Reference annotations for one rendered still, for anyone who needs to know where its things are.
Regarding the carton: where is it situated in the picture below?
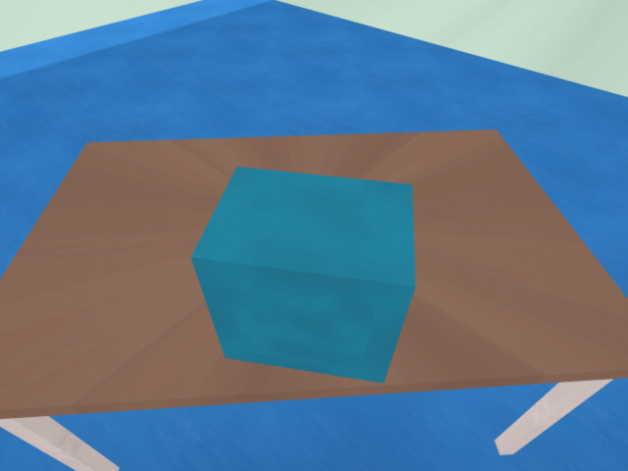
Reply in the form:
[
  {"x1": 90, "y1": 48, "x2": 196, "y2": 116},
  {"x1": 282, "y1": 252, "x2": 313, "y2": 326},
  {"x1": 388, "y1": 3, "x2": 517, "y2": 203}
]
[{"x1": 190, "y1": 167, "x2": 416, "y2": 383}]

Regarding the table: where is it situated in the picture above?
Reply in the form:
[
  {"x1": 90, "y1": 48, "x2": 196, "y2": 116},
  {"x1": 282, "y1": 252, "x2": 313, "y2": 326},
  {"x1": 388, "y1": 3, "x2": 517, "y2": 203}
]
[{"x1": 0, "y1": 130, "x2": 628, "y2": 471}]

